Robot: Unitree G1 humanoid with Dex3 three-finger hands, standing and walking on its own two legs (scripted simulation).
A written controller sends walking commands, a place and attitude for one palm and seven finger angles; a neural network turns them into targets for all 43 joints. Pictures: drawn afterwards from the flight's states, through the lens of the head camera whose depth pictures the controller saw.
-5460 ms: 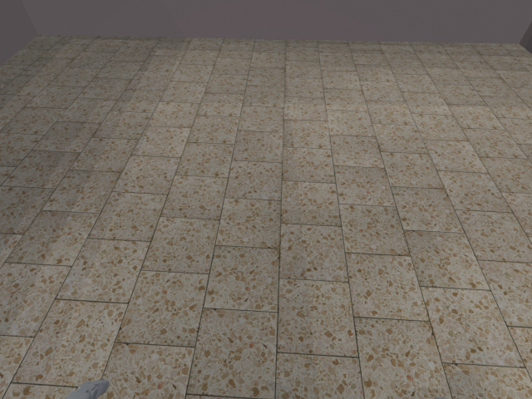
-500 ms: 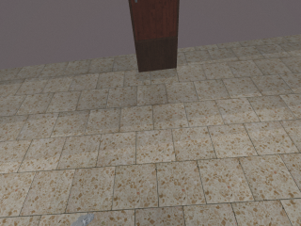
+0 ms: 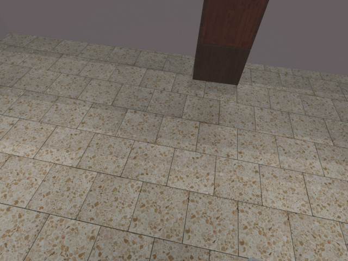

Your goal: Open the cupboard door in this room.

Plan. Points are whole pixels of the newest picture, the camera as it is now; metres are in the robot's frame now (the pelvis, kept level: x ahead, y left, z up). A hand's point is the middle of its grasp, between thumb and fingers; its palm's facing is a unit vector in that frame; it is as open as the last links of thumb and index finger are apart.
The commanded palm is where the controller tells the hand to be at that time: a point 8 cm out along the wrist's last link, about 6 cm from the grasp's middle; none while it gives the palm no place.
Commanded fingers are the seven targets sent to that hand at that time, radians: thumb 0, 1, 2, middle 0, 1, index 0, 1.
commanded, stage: turn or walk to find it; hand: left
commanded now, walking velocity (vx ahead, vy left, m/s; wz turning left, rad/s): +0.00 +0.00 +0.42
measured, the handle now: out of the picture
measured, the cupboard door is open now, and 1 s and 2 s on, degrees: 0 0 0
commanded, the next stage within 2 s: stand and wait in 0.96 s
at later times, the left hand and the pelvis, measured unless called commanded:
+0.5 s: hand out of the picture +0.01 +0.17 -0.14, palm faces +0.21 -0.93 -0.29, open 7.4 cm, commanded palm none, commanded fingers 0.00 0.90 0.90 -0.20 -0.30 -0.20 -0.30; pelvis -0.04 -0.04 +0.00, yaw +12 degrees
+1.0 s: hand out of the picture -0.11 +0.23 -0.17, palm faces +0.44 -0.87 -0.23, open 7.4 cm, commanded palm none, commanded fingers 0.00 0.90 0.90 -0.20 -0.30 -0.20 -0.30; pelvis -0.07 +0.02 +0.01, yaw +24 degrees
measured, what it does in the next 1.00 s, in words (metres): steps on the spot, turning left: right foot, then left foot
